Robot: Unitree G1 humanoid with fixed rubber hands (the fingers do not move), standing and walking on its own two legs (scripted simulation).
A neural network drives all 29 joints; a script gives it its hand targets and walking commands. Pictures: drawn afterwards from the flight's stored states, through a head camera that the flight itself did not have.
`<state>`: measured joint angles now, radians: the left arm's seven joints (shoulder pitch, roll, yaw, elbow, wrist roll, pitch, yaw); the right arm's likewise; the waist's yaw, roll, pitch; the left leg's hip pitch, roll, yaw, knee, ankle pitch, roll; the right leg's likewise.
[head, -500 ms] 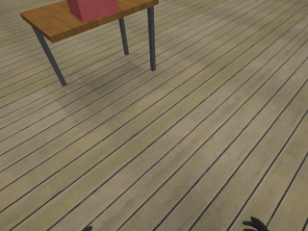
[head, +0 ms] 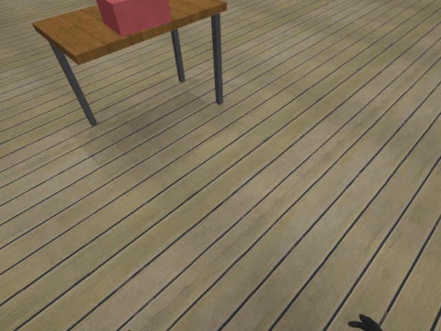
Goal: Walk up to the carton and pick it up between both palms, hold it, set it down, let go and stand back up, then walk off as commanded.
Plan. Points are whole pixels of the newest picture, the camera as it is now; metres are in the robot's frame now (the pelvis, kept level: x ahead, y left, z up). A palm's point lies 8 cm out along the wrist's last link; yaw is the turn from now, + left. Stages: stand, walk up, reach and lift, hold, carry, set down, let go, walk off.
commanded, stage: stand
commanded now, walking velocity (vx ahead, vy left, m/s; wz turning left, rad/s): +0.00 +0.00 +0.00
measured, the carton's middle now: (133, 7) +1.55 +0.48 +0.03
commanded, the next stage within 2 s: none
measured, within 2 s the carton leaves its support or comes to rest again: neither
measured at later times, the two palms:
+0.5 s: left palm out of the picture +0.06 +0.24 -0.12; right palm out of the picture +0.08 -0.25 -0.11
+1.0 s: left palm out of the picture +0.05 +0.24 -0.12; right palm out of the picture +0.07 -0.25 -0.11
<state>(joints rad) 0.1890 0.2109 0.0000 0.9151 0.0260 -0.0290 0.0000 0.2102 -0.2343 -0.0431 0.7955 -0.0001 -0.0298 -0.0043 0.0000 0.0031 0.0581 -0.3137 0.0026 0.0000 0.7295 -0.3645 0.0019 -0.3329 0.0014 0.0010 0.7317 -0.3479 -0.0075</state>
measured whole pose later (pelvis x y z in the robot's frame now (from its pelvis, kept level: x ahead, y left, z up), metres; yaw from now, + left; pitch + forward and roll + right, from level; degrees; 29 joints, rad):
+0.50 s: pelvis -0.01 +0.00 +0.01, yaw +0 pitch -2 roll +0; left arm 0.19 0.21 0.00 1.00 0.03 -0.03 0.00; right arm 0.21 -0.24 -0.04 0.87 0.00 -0.03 0.00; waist 0.00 0.00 0.06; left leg -0.32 0.00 0.00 0.66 -0.31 0.00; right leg -0.33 0.00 0.00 0.65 -0.29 -0.01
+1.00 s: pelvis -0.01 +0.00 +0.01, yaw +0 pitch -1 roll +0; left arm 0.19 0.21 0.00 1.02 0.02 -0.03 0.00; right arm 0.20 -0.24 -0.04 0.90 0.00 -0.03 0.00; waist 0.00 0.00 0.05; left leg -0.31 0.00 0.00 0.61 -0.28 0.00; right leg -0.33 0.00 0.00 0.61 -0.26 -0.01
